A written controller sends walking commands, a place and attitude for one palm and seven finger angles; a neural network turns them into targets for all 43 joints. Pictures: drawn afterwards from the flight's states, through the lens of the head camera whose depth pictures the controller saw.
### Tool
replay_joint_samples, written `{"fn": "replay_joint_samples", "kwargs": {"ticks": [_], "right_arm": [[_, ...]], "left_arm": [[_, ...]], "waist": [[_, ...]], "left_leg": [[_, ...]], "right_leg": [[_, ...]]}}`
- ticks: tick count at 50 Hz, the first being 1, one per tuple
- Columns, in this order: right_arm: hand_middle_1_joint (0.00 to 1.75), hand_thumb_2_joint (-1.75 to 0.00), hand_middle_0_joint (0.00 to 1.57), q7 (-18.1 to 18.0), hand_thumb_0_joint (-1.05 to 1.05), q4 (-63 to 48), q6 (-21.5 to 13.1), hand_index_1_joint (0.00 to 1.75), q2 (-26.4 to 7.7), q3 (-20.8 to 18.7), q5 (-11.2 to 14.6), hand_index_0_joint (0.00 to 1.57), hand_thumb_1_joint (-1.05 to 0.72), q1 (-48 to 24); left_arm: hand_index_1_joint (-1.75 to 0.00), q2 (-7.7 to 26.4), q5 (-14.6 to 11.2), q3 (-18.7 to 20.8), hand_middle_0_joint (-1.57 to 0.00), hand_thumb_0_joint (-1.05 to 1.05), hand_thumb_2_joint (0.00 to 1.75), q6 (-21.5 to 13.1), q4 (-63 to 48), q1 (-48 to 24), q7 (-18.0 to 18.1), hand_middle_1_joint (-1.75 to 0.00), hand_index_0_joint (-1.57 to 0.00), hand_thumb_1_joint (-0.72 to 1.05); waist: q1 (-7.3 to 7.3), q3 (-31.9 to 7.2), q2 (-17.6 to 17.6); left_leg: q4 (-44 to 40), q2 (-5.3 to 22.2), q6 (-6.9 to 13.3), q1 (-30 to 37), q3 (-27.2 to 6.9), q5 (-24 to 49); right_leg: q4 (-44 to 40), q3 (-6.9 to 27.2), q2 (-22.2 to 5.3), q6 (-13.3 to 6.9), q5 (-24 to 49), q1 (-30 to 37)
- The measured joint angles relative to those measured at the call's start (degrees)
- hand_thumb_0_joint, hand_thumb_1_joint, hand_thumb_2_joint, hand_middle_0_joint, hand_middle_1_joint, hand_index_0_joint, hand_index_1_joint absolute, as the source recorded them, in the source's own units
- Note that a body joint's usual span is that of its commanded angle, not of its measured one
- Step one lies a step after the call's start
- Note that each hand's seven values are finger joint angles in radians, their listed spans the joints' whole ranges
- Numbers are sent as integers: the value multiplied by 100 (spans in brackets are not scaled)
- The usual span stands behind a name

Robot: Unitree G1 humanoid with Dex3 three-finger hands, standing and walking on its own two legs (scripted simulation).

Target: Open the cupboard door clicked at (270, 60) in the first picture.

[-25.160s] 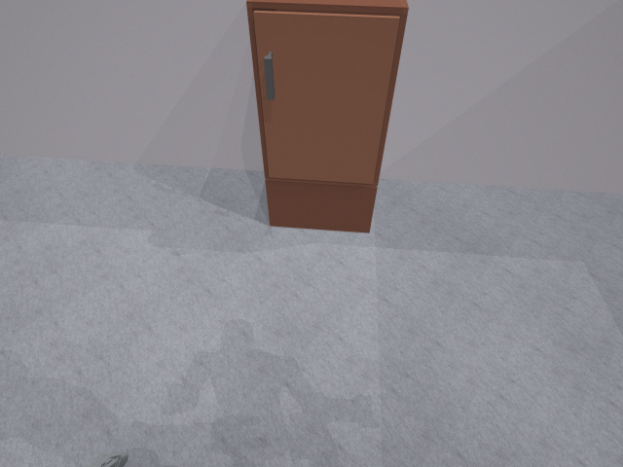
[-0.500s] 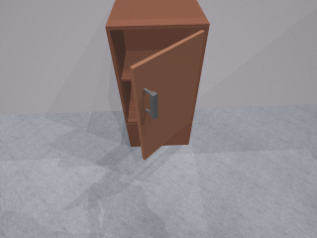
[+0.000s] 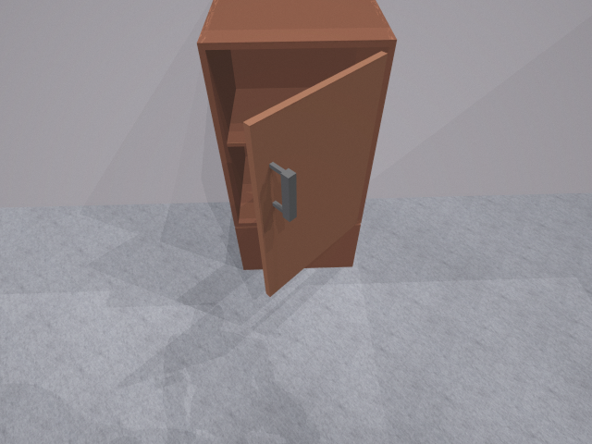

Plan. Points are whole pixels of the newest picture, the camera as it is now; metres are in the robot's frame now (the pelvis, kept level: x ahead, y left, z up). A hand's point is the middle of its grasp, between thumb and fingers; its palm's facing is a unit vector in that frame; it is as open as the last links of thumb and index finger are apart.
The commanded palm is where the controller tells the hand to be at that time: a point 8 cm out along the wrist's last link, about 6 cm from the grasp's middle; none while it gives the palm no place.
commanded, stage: look to check the result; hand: left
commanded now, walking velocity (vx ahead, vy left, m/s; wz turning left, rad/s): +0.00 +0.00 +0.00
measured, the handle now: (282, 191) +0.60 +0.07 -0.05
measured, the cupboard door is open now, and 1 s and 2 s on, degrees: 43 43 43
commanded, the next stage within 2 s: walk to a spot facing it in 0.16 s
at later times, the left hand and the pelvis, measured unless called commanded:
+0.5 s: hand out of the picture -0.01 +0.16 -0.18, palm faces +0.01 -0.98 -0.18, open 7.4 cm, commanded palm none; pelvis +0.00 +0.00 -0.01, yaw -4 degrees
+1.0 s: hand out of the picture +0.11 +0.14 -0.16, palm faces -0.23 -0.92 -0.31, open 7.4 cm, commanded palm none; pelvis +0.00 -0.05 +0.00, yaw -19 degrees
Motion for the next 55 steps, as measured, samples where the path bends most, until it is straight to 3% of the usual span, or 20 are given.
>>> {"fn": "replay_joint_samples", "kwargs": {"ticks": [18,30,36,39,42,45,55], "right_arm": [[30,-90,20,-5,1,25,8,30,-15,-7,0,20,-91,14],[30,-90,20,-66,1,-471,173,30,-223,-299,-14,20,-91,-230],[30,-90,20,-56,1,-741,126,30,-491,-389,-81,20,-91,-292],[30,-90,20,-19,1,-849,166,30,-613,-405,-72,20,-91,-325],[30,-90,20,32,1,-911,336,30,-665,-443,-2,20,-91,-533],[30,-90,20,85,1,-1039,397,30,-681,-465,16,20,-91,-815],[30,-90,20,56,1,-1513,343,30,-733,-461,57,20,-91,-1447]], "left_arm": [[-30,34,5,30,-20,0,90,10,-86,-79,-4,-30,-20,91],[-30,260,90,378,-20,0,90,344,-494,-263,-169,-30,-20,91],[-30,432,117,486,-20,0,90,436,-805,-563,-258,-30,-20,91],[-30,512,129,504,-20,0,90,352,-1018,-663,-288,-30,-20,91],[-30,578,117,501,-20,0,90,235,-1151,-776,-211,-30,-20,91],[-30,607,87,502,-20,0,90,220,-1248,-751,-142,-30,-20,91],[-30,506,78,420,-20,0,90,236,-1339,-408,-160,-30,-20,90]], "waist": [[4,-2,3],[20,214,-66],[45,315,25],[61,327,168],[70,393,203],[145,414,75],[255,354,-20]], "left_leg": [[-1,32,-29,45,47,-53],[768,294,-64,-420,582,-487],[1037,418,-112,-425,909,-675],[1390,626,-256,-495,984,-867],[2829,538,-336,-1059,345,-1694],[3930,335,-388,-1570,-115,-1542],[3796,240,-548,-1961,-791,-970]], "right_leg": [[13,53,33,-21,-45,17],[886,569,224,-80,-306,-720],[2117,555,49,127,-1214,-1201],[1571,528,-22,127,-549,-1017],[1574,536,145,-122,-583,-1014],[1145,755,255,-217,-391,-896],[289,1500,569,-206,144,-597]]}}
